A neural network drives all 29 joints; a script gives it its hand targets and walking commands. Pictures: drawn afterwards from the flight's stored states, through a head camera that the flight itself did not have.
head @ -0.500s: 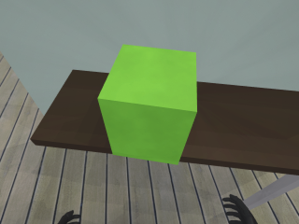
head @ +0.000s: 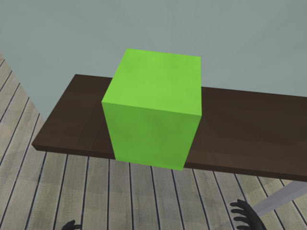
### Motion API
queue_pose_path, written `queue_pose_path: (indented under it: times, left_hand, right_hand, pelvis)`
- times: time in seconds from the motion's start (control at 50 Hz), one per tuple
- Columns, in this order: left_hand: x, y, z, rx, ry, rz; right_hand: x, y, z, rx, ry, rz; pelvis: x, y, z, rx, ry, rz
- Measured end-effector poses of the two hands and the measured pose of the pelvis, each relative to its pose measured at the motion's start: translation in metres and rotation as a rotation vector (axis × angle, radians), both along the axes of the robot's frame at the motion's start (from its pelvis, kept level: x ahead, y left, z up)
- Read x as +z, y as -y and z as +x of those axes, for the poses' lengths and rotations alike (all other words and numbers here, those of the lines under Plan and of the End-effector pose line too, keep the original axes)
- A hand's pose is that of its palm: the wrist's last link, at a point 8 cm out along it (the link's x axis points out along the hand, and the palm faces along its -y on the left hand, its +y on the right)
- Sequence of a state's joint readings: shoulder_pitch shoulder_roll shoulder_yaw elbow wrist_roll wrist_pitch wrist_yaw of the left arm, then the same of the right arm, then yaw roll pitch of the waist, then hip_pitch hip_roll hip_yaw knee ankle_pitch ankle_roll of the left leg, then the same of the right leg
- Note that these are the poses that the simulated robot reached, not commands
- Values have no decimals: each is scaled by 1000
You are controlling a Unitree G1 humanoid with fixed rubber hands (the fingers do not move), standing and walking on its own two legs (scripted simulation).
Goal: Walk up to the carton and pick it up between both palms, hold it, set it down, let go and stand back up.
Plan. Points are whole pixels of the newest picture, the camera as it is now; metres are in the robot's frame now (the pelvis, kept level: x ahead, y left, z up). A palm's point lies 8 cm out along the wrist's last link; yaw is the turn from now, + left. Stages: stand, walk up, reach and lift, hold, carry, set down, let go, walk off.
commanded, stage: stand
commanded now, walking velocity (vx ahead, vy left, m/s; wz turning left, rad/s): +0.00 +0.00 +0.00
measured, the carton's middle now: (155, 111) +0.42 -0.01 +0.08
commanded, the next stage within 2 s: walk up in 0.22 s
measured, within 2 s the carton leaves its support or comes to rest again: neither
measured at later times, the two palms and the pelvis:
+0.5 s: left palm out of the picture +0.09 +0.25 -0.11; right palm out of the picture +0.13 -0.27 -0.08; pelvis -0.01 +0.00 +0.00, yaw +0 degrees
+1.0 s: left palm out of the picture +0.02 +0.42 -0.13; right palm out of the picture +0.09 -0.18 -0.06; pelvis -0.02 +0.13 +0.00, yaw -2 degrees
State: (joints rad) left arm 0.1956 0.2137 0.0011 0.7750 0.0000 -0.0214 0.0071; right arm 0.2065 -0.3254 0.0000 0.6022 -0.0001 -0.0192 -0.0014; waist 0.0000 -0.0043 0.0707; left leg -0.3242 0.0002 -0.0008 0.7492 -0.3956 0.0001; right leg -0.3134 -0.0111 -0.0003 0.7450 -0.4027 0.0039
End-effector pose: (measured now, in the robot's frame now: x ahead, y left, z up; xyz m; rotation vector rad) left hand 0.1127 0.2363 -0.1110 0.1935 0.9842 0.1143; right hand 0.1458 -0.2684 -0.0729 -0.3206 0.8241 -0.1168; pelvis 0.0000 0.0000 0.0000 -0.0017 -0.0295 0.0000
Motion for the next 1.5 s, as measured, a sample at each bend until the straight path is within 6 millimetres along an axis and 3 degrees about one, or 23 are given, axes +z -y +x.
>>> queue_pose_path:
  times: [0.48,0.54,0.6,0.7,0.78,0.86,0.94,1.08,1.24,1.3,1.38,1.5]
  left_hand:
    - [-3,-5,-19,6,-8,6]
    - [-1,-25,-41,32,-24,43]
    - [2,-57,-72,77,-87,103]
    - [3,-120,-113,120,-189,184]
    - [-13,-165,-113,106,-207,207]
    - [-19,-182,-97,75,-186,185]
    - [-16,-185,-90,30,-182,140]
    - [-18,-184,-97,-13,-212,103]
    - [-16,-172,-109,-62,-217,117]
    - [-13,-172,-127,-46,-211,157]
    - [-6,-177,-147,-21,-239,198]
    - [3,-189,-125,-46,-181,211]
  right_hand:
    - [-2,4,-14,0,-15,-3]
    - [-4,6,-14,8,-48,-18]
    - [-5,3,-12,20,-67,-37]
    - [-11,-22,-10,28,-89,-54]
    - [-18,-54,-16,22,-71,-68]
    - [-14,-80,-37,-31,-81,-53]
    - [4,-89,-51,-74,-74,-63]
    - [18,-85,-69,-103,-41,-107]
    - [5,-60,-97,-158,-19,-91]
    - [-9,-49,-104,-176,-13,-81]
    - [-16,-49,-109,-186,-10,-52]
    - [-22,-55,-126,-187,-59,-56]
  pelvis:
    - [-1,-2,-9,-3,14,-6]
    - [-2,-12,-8,0,13,-15]
    - [-3,-28,-8,11,10,-22]
    - [-10,-64,-8,22,14,-45]
    - [-23,-97,-9,13,59,-46]
    - [-21,-114,-12,-8,85,-52]
    - [-9,-122,-16,-31,86,-36]
    - [-5,-127,-27,-64,74,-29]
    - [-14,-113,-41,-121,56,-2]
    - [-21,-105,-47,-126,64,-11]
    - [-21,-102,-51,-130,78,-7]
    - [-19,-116,-53,-137,72,-13]
